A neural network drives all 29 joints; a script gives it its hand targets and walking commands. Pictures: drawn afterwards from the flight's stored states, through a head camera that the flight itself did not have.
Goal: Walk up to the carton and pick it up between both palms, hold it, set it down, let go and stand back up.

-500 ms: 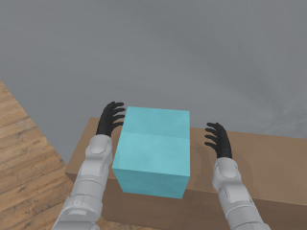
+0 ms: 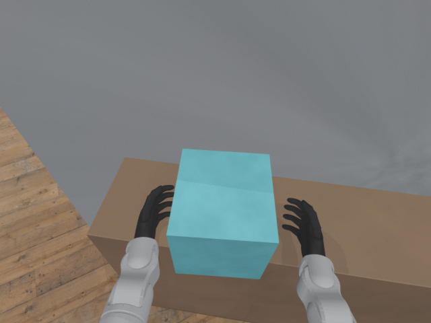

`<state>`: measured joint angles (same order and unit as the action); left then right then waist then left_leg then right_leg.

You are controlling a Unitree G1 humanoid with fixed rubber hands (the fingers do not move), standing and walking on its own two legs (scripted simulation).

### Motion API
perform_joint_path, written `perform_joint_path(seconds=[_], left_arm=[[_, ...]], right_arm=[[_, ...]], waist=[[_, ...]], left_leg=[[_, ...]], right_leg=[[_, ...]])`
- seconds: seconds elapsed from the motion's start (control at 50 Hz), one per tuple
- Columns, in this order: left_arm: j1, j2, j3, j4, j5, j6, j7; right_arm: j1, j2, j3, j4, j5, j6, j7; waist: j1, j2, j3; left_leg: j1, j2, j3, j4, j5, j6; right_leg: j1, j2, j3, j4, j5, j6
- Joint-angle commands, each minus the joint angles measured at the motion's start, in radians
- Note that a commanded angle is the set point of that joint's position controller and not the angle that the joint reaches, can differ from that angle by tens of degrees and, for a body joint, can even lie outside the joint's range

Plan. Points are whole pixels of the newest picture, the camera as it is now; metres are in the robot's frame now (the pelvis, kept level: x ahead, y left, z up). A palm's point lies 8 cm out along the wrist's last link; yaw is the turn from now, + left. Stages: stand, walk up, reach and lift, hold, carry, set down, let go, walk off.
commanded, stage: set down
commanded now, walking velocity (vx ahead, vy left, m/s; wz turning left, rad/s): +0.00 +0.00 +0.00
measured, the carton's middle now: (221, 214) +0.34 +0.02 -0.01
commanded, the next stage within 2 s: let go in 1.16 s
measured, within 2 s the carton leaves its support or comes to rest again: neither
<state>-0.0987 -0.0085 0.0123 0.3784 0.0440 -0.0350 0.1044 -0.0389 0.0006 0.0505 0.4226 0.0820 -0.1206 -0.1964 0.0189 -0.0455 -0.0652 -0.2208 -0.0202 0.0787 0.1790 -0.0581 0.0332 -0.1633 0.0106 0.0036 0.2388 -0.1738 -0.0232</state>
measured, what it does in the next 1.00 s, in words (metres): stands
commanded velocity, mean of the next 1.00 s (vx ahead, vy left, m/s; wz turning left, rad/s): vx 0.00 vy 0.00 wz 0.00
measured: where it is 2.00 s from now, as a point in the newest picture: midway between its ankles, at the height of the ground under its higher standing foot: outside the picture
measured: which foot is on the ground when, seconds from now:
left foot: down 0.00-1.00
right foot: down 0.00-1.00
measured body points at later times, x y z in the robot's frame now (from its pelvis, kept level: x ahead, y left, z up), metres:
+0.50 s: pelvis -0.01 -0.01 +0.00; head -0.02 +0.01 +0.45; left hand +0.27 +0.16 +0.03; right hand +0.26 -0.17 +0.02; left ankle +0.01 +0.10 -0.75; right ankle -0.04 -0.11 -0.75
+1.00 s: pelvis -0.03 -0.01 -0.01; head -0.04 +0.01 +0.44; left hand +0.29 +0.17 +0.05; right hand +0.30 -0.17 +0.05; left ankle +0.01 +0.10 -0.75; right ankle -0.04 -0.11 -0.75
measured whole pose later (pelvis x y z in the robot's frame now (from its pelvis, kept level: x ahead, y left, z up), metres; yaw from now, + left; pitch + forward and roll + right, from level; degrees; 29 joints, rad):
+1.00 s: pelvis -0.03 -0.01 -0.01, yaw +1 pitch +0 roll +1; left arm -0.18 0.20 -0.12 0.23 -0.20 0.26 0.14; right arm -0.20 -0.14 0.04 0.39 0.20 0.15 -0.17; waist 0.01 -0.05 -0.04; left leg -0.23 -0.02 0.06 0.34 -0.11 0.03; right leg -0.16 0.01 -0.02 0.39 -0.24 -0.03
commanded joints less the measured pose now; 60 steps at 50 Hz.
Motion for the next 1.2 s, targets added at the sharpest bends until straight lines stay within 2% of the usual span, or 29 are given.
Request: perform_joint_path(seconds=[0.0,0.06,0.1,0.16,0.22,0.24,0.26,0.36,0.38,0.46,0.52,0.56,0.58,0.62,0.64,0.66,0.68,0.74,0.76,0.8,0.88,0.9,0.92,0.98,1.04,1.06,1.1,1.12,1.18], left_arm=[[-0.256,-0.019,-0.066,-0.278,0.001,-0.027,-0.005],[-0.212,-0.018,-0.090,-0.317,-0.019,0.017,-0.002],[-0.177,-0.011,-0.083,-0.338,-0.034,0.043,-0.005],[-0.100,0.024,-0.053,-0.357,-0.031,0.087,-0.012],[-0.112,0.066,-0.060,-0.412,-0.065,0.113,-0.012],[-0.126,0.044,-0.083,-0.434,-0.073,0.109,-0.010],[-0.110,0.071,-0.070,-0.443,-0.076,0.111,-0.004],[-0.176,0.118,-0.096,-0.444,-0.105,0.121,0.020],[-0.165,0.125,-0.088,-0.443,-0.112,0.132,0.025],[-0.164,0.156,-0.089,-0.420,-0.131,0.184,0.031],[-0.237,0.174,-0.091,-0.409,-0.154,0.222,0.036],[-0.277,0.189,-0.108,-0.436,-0.189,0.221,0.037],[-0.276,0.209,-0.103,-0.431,-0.200,0.211,0.041],[-0.343,0.225,-0.115,-0.395,-0.205,0.208,0.048],[-0.370,0.246,-0.102,-0.368,-0.210,0.206,0.048],[-0.345,0.230,-0.111,-0.376,-0.204,0.210,0.051],[-0.358,0.234,-0.106,-0.342,-0.207,0.219,0.047],[-0.352,0.250,-0.095,-0.359,-0.215,0.231,0.044],[-0.361,0.254,-0.090,-0.369,-0.214,0.229,0.045],[-0.412,0.251,-0.101,-0.349,-0.229,0.235,0.040],[-0.393,0.260,-0.096,-0.374,-0.238,0.242,0.042],[-0.392,0.268,-0.090,-0.365,-0.238,0.249,0.041],[-0.429,0.276,-0.087,-0.320,-0.235,0.251,0.036],[-0.427,0.264,-0.105,-0.345,-0.247,0.242,0.039],[-0.461,0.271,-0.106,-0.385,-0.248,0.255,0.059],[-0.432,0.276,-0.090,-0.364,-0.235,0.266,0.061],[-0.459,0.260,-0.096,-0.377,-0.232,0.305,0.060],[-0.506,0.268,-0.093,-0.382,-0.243,0.337,0.061],[-0.507,0.286,-0.069,-0.444,-0.247,0.370,0.072]], right_arm=[[-0.194,-0.088,-0.025,-0.232,0.007,-0.051,0.017],[-0.188,-0.087,0.005,-0.282,0.027,-0.028,0.027],[-0.156,-0.102,0.004,-0.305,0.027,-0.012,0.027],[-0.086,-0.127,0.024,-0.313,0.049,0.017,0.023],[-0.103,-0.128,0.043,-0.367,0.075,0.036,0.011],[-0.117,-0.116,0.039,-0.391,0.069,0.037,0.008],[-0.103,-0.130,0.040,-0.392,0.070,0.037,0.008],[-0.164,-0.111,0.041,-0.402,0.082,0.079,0.023],[-0.153,-0.134,0.034,-0.394,0.082,0.089,0.020],[-0.170,-0.145,0.009,-0.379,0.085,0.135,0.016],[-0.261,-0.149,-0.007,-0.359,0.078,0.163,0.012],[-0.296,-0.167,-0.019,-0.381,0.089,0.170,0.013],[-0.303,-0.177,-0.025,-0.399,0.083,0.167,0.014],[-0.374,-0.177,-0.040,-0.348,0.076,0.180,0.015],[-0.391,-0.176,-0.041,-0.314,0.072,0.184,0.019],[-0.361,-0.198,-0.054,-0.287,0.077,0.190,0.024],[-0.377,-0.196,-0.051,-0.242,0.078,0.203,0.026],[-0.397,-0.226,-0.065,-0.268,0.084,0.205,0.026],[-0.406,-0.223,-0.051,-0.271,0.089,0.201,0.025],[-0.471,-0.219,-0.039,-0.248,0.090,0.210,0.023],[-0.447,-0.239,-0.050,-0.268,0.125,0.214,0.030],[-0.452,-0.247,-0.028,-0.257,0.126,0.216,0.028],[-0.493,-0.246,-0.046,-0.235,0.113,0.220,0.029],[-0.479,-0.252,-0.049,-0.250,0.116,0.217,0.030],[-0.513,-0.283,-0.061,-0.278,0.123,0.221,0.035],[-0.497,-0.268,-0.056,-0.271,0.133,0.229,0.038],[-0.514,-0.280,-0.067,-0.256,0.127,0.255,0.041],[-0.579,-0.284,-0.057,-0.271,0.125,0.276,0.039],[-0.591,-0.276,-0.052,-0.349,0.141,0.294,0.030]], waist=[[-0.014,0.076,-0.358],[-0.011,0.069,-0.354],[-0.012,0.015,-0.332],[-0.004,0.013,-0.237],[-0.003,-0.002,-0.243],[-0.015,-0.018,-0.254],[-0.001,0.010,-0.251],[0.024,0.028,-0.224],[0.018,0.023,-0.218],[0.034,0.038,-0.197],[0.029,0.024,-0.189],[0.014,0.024,-0.215],[0.019,0.003,-0.243],[0.013,0.009,-0.262],[0.027,0.017,-0.283],[0.006,0.033,-0.263],[0.012,0.038,-0.261],[0.000,0.039,-0.284],[0.007,0.024,-0.300],[-0.002,0.010,-0.283],[-0.005,0.038,-0.295],[-0.006,0.021,-0.318],[-0.012,0.032,-0.315],[-0.019,0.038,-0.323],[-0.009,0.060,-0.343],[0.006,0.054,-0.312],[-0.007,0.070,-0.281],[0.001,0.053,-0.270],[0.004,0.015,-0.341]], left_leg=[[0.372,0.034,-0.060,0.102,0.323,-0.012],[0.384,0.033,-0.060,0.111,0.349,-0.001],[0.381,0.032,-0.067,0.101,0.345,0.002],[0.354,0.038,-0.063,0.074,0.322,0.013],[0.344,0.035,-0.063,0.065,0.307,0.024],[0.353,0.037,-0.068,0.064,0.305,0.023],[0.364,0.038,-0.065,0.061,0.295,0.027],[0.320,0.047,-0.056,0.064,0.193,0.040],[0.315,0.046,-0.057,0.072,0.177,0.041],[0.289,0.052,-0.059,0.087,0.119,0.054],[0.254,0.049,-0.064,0.120,0.095,0.060],[0.268,0.056,-0.068,0.127,0.111,0.063],[0.273,0.053,-0.068,0.137,0.126,0.063],[0.238,0.046,-0.072,0.158,0.120,0.066],[0.230,0.043,-0.073,0.162,0.108,0.069],[0.245,0.047,-0.072,0.169,0.111,0.062],[0.242,0.049,-0.074,0.168,0.108,0.059],[0.257,0.047,-0.084,0.168,0.176,0.054],[0.271,0.044,-0.088,0.177,0.225,0.058],[0.217,0.044,-0.085,0.171,0.208,0.052],[0.254,0.041,-0.097,0.176,0.230,0.045],[0.269,0.038,-0.090,0.181,0.259,0.052],[0.244,0.039,-0.095,0.173,0.228,0.052],[0.259,0.047,-0.103,0.165,0.213,0.045],[0.291,0.045,-0.104,0.182,0.205,0.040],[0.299,0.046,-0.104,0.181,0.217,0.048],[0.296,0.050,-0.100,0.177,0.186,0.034],[0.274,0.056,-0.105,0.169,0.145,0.040],[0.258,0.054,-0.096,0.172,0.169,0.053]], right_leg=[[-0.092,-0.006,0.029,-0.022,0.200,-0.050],[-0.072,-0.001,0.023,-0.018,0.230,-0.043],[-0.045,-0.006,0.031,-0.012,0.264,-0.038],[-0.005,-0.010,0.045,-0.020,0.290,-0.025],[0.011,-0.015,0.052,-0.009,0.314,-0.019],[0.005,-0.015,0.055,-0.015,0.302,-0.021],[-0.004,-0.023,0.061,-0.006,0.292,-0.023],[-0.068,-0.040,0.064,-0.008,0.152,-0.026],[-0.064,-0.043,0.063,-0.004,0.148,-0.025],[-0.089,-0.049,0.063,0.008,0.060,-0.029],[-0.104,-0.050,0.068,0.031,0.017,-0.027],[-0.137,-0.051,0.066,0.034,0.018,-0.021],[-0.127,-0.050,0.063,0.043,0.025,-0.025],[-0.123,-0.055,0.070,0.060,0.005,-0.028],[-0.120,-0.059,0.075,0.067,-0.008,-0.030],[-0.124,-0.054,0.071,0.070,-0.010,-0.040],[-0.116,-0.048,0.062,0.073,-0.014,-0.033],[-0.090,-0.046,0.066,0.074,0.049,-0.033],[-0.078,-0.040,0.063,0.073,0.084,-0.032],[-0.063,-0.040,0.067,0.071,0.074,-0.029],[-0.051,-0.040,0.062,0.078,0.107,-0.036],[-0.029,-0.039,0.057,0.079,0.148,-0.028],[-0.032,-0.038,0.058,0.081,0.122,-0.023],[-0.055,-0.038,0.058,0.078,0.104,-0.034],[-0.076,-0.036,0.048,0.082,0.068,-0.045],[-0.073,-0.034,0.049,0.083,0.079,-0.044],[-0.091,-0.030,0.043,0.078,0.045,-0.040],[-0.117,-0.031,0.038,0.076,0.011,-0.041],[-0.065,-0.045,0.057,0.091,0.053,-0.038]])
